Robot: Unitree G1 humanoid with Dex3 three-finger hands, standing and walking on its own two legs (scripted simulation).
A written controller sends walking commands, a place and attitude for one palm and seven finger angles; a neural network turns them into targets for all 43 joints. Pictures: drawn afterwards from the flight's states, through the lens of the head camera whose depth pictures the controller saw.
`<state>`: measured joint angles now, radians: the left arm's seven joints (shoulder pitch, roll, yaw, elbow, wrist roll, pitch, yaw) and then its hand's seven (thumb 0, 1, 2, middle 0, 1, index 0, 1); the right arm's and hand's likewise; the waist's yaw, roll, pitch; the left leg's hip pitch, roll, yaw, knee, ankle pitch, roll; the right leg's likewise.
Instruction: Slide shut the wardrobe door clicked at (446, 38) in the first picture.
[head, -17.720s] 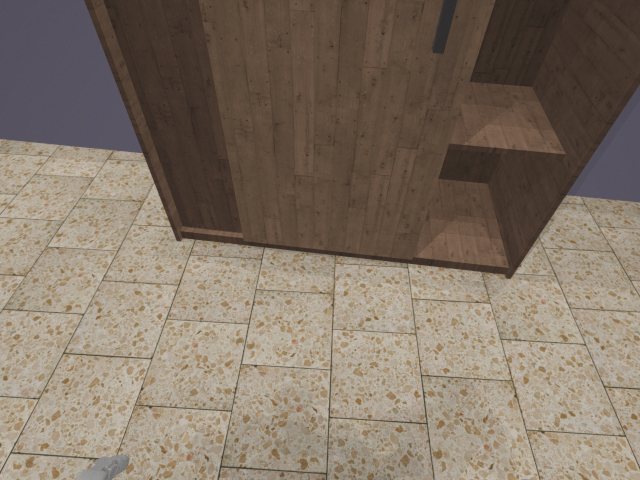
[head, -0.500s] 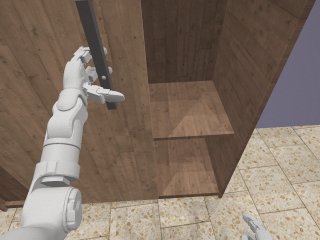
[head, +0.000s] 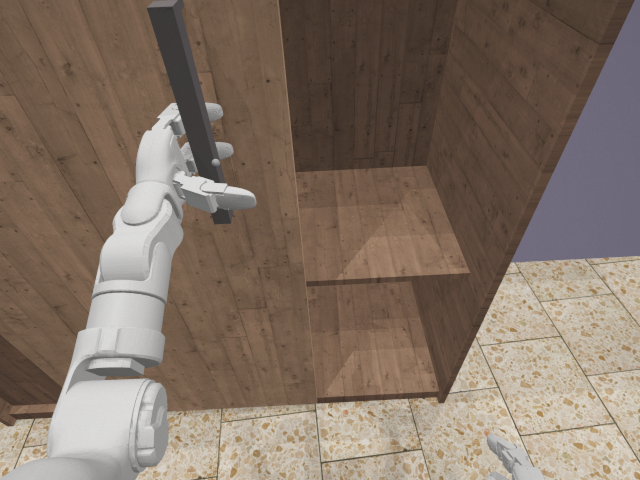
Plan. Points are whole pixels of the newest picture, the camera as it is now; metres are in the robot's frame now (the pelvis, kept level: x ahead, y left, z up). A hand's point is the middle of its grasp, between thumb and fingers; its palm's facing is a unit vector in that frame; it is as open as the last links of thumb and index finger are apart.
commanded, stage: slide the fingers in behind the handle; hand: left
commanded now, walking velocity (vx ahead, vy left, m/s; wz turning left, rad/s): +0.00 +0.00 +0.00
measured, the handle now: (203, 124) +0.47 +0.16 +0.24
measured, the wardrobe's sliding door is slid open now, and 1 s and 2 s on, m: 0.38 0.38 0.38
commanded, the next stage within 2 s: grip the handle and tug to test in 0.56 s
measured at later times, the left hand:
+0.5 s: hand (216, 165) +0.42 +0.14 +0.22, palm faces +0.07 -1.00 +0.02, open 14.1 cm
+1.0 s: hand (217, 164) +0.42 +0.14 +0.22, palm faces +0.08 -1.00 +0.01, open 11.2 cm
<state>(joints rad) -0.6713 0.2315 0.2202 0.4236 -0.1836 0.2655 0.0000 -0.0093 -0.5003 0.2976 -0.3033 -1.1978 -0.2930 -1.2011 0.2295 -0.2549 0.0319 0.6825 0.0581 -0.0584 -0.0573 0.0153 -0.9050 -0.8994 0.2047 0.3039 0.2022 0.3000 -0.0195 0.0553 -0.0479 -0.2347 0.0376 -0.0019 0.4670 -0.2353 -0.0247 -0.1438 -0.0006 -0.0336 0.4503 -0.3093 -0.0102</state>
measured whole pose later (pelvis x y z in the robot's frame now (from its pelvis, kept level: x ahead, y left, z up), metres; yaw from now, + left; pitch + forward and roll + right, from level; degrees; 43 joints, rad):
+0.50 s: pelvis -0.01 +0.01 +0.00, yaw -1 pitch +0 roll +0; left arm -0.68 0.22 0.20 0.42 -0.17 0.26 0.04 -0.01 -0.50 0.30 -0.29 -1.20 -0.29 -1.20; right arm 0.22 -0.24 0.03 0.68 0.05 -0.06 -0.05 0.02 -0.90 -0.90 0.21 0.30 0.20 0.30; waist -0.02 0.05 -0.04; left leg -0.23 0.03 0.01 0.46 -0.23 -0.02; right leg -0.14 -0.01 -0.02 0.44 -0.29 0.00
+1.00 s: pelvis -0.01 +0.01 +0.00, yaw -1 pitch +0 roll +0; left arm -0.69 0.22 0.21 0.45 -0.16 0.25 0.05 -0.01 -0.09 0.47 -0.34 -1.26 -0.34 -1.26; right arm 0.24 -0.24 0.03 0.68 0.05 -0.07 -0.05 0.02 -0.90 -0.90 0.21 0.30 0.20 0.30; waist -0.03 0.05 -0.03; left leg -0.24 0.03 0.01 0.46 -0.22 -0.01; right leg -0.15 0.00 -0.02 0.43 -0.28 0.00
